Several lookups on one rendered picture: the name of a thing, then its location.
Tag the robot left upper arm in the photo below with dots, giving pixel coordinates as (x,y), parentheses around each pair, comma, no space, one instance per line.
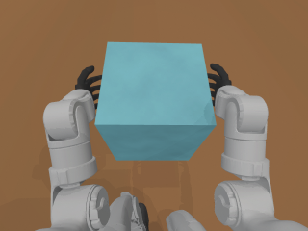
(81,208)

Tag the robot right upper arm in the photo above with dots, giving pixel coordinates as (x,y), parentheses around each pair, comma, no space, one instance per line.
(247,206)

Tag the robot left forearm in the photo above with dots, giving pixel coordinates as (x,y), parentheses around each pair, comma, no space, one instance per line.
(66,124)

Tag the carton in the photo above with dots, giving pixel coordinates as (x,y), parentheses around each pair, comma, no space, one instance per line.
(155,102)

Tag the robot right forearm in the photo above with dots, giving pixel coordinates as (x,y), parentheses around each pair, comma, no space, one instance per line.
(245,130)

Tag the robot left hand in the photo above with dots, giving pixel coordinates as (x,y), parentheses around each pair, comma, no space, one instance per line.
(84,84)

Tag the robot left thigh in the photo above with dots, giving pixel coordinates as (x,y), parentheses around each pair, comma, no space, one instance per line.
(123,211)

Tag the left robot foot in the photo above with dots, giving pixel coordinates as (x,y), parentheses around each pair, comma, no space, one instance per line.
(144,215)

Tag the robot right hand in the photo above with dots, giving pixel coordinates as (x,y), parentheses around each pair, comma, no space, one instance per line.
(221,80)

